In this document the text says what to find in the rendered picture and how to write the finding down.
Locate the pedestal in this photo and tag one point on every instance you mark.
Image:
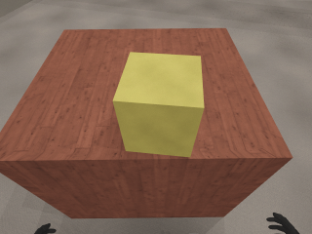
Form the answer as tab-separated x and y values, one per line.
63	142

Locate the carton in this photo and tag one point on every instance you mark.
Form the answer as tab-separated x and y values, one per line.
159	103

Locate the right robot hand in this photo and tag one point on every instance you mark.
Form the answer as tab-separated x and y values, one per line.
285	227

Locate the left robot hand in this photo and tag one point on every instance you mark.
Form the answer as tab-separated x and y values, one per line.
45	229

